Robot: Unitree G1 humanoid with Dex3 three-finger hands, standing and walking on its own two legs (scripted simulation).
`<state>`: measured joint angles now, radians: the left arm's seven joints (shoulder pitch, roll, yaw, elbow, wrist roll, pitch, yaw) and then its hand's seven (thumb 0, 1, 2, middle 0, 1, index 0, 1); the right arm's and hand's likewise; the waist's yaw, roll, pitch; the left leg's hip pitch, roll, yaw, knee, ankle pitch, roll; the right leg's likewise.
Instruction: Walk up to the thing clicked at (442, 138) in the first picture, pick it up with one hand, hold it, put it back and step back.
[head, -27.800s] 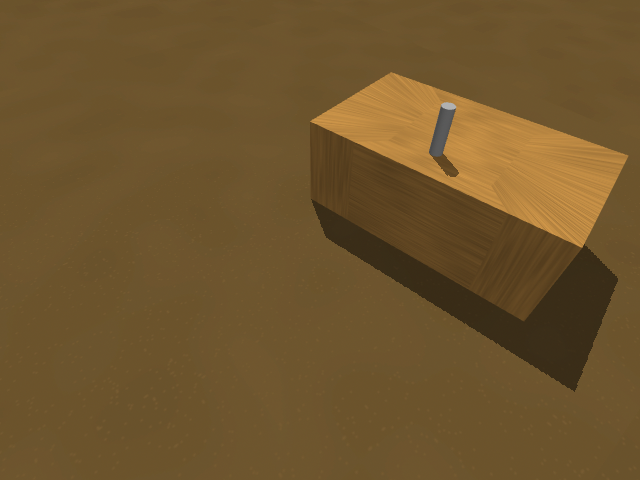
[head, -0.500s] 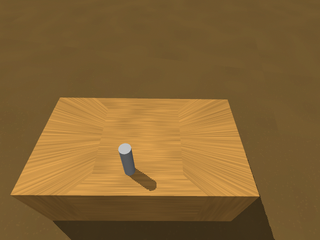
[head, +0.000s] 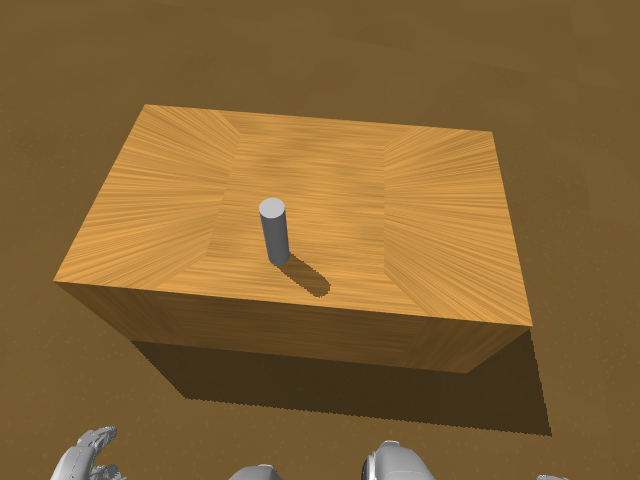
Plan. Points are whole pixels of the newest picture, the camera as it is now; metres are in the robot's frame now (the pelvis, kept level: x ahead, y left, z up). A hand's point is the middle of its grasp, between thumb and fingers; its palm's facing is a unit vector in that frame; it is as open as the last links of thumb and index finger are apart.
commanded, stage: step back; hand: left
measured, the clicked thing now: (275, 234) +0.59 +0.10 -0.24
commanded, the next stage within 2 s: none
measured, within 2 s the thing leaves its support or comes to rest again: neither
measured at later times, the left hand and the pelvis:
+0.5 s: hand out of the picture +0.00 +0.26 -0.12, palm faces -0.09 -0.90 -0.42, open 7.4 cm; pelvis -0.12 +0.00 +0.01, yaw -6 degrees
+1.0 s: hand out of the picture -0.16 +0.29 -0.14, palm faces -0.13 -0.91 -0.40, open 7.4 cm; pelvis -0.27 +0.03 +0.01, yaw -8 degrees
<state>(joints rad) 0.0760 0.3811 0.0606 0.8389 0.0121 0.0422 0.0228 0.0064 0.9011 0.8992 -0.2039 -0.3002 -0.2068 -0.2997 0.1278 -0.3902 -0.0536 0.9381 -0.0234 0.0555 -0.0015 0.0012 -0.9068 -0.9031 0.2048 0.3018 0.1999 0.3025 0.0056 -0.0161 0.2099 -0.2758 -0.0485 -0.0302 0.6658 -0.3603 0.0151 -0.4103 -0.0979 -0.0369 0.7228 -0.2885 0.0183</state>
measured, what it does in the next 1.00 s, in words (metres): walks backwards: right foot, then left foot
